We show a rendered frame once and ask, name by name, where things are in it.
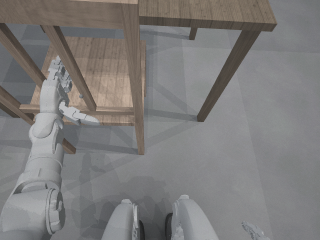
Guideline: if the table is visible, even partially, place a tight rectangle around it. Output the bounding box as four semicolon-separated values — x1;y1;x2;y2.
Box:
0;0;278;122

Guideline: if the left robot hand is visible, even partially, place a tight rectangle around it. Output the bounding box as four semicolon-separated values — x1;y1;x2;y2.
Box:
39;56;100;126

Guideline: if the chair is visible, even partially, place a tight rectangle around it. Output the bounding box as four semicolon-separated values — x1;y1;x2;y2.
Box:
0;0;146;155

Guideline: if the right robot thigh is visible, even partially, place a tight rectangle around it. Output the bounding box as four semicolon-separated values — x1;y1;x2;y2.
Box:
172;199;219;240

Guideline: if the robot right shin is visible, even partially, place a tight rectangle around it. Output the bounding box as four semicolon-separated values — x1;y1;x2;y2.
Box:
171;195;189;240

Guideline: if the right robot hand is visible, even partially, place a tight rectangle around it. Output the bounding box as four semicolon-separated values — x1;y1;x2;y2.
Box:
241;221;270;240

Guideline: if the robot left upper arm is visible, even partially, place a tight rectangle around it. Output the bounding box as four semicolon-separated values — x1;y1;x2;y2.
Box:
0;188;66;240

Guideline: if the robot left forearm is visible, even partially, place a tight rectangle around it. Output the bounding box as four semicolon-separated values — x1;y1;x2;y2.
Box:
0;112;64;233

